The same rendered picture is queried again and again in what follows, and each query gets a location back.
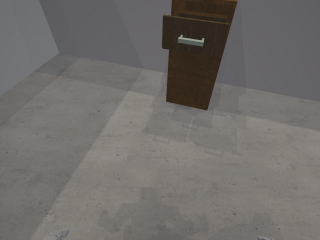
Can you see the left robot hand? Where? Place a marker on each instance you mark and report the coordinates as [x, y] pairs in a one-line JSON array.
[[57, 234]]

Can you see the handle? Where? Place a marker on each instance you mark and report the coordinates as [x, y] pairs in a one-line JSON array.
[[190, 41]]

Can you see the cabinet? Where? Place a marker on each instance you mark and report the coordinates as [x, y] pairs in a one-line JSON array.
[[191, 77]]

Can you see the drawer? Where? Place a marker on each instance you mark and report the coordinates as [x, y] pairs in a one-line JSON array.
[[212, 29]]

